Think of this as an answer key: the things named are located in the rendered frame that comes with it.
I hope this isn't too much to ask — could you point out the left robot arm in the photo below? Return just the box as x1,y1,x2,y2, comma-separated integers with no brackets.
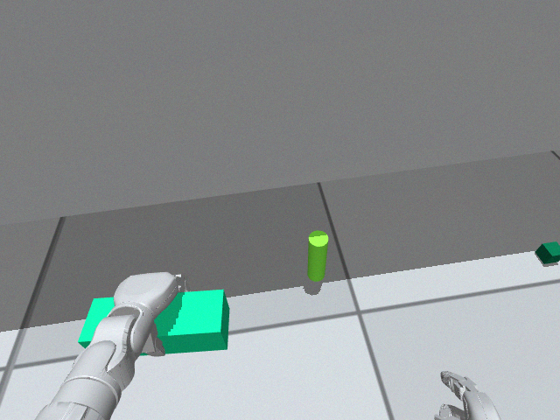
35,302,154,420

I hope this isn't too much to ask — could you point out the left robot hand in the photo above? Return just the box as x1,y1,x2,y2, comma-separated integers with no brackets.
114,272,190,357

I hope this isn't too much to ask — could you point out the right robot hand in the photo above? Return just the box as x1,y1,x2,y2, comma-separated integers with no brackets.
434,371,501,420

